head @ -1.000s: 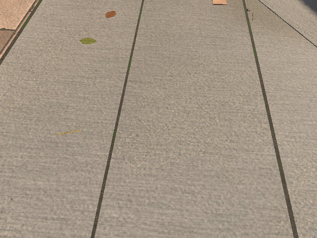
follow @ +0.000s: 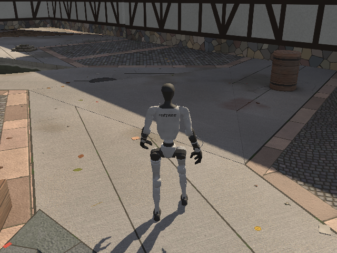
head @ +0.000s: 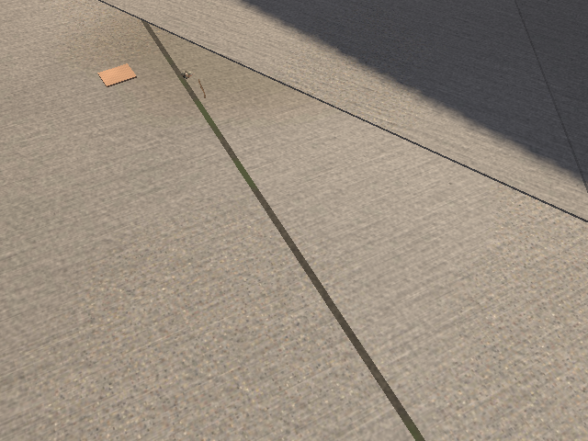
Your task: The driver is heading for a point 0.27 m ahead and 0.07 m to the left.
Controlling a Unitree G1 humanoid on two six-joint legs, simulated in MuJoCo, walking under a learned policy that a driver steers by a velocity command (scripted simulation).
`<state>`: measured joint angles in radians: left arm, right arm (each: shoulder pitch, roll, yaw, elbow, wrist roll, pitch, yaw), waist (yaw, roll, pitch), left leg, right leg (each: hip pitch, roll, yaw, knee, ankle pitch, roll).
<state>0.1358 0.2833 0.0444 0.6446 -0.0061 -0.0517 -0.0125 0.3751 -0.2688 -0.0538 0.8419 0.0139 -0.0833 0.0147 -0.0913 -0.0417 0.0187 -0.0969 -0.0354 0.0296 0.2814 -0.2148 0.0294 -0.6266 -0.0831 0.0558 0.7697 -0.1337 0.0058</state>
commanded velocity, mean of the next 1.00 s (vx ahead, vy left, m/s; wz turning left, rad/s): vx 0.15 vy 0.00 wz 0.03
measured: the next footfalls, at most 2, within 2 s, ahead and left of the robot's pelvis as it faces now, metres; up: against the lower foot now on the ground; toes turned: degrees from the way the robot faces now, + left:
right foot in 0.14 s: +0.25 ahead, -0.14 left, +0.00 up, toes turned +3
left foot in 0.48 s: +0.25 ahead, +0.11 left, +0.00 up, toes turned +4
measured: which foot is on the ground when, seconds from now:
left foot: down 0.00-0.16, up 0.18-0.46, down 0.48-1.00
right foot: up 0.00-0.12, down 0.14-1.00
